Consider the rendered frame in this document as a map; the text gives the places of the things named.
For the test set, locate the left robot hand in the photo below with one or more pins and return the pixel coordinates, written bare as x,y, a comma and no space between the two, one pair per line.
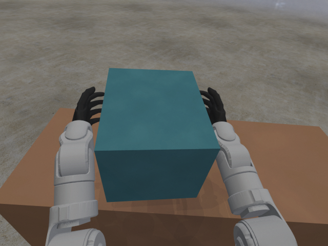
83,110

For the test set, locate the left robot upper arm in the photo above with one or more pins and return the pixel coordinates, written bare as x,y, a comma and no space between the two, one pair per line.
87,237

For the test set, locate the right robot upper arm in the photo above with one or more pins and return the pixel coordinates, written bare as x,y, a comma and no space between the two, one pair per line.
263,231

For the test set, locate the carton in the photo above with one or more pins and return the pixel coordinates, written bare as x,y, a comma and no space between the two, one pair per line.
155,139

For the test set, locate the pedestal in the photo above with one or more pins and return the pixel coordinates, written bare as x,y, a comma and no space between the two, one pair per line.
291,162

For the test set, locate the right robot forearm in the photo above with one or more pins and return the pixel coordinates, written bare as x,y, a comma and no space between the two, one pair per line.
247,197

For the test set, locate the left robot forearm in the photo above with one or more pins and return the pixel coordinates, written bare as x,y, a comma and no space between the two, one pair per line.
74,176

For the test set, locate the right robot hand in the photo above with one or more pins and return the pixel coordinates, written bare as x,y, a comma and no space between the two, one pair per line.
215,111

